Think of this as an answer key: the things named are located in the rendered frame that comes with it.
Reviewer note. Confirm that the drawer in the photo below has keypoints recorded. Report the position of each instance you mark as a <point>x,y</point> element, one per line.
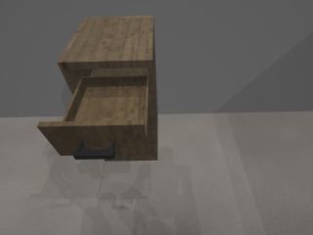
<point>103,109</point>

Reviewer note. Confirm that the cabinet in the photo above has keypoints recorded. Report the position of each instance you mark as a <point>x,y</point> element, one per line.
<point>114,46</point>

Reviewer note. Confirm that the handle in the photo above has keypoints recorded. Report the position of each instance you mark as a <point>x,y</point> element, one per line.
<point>80,154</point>

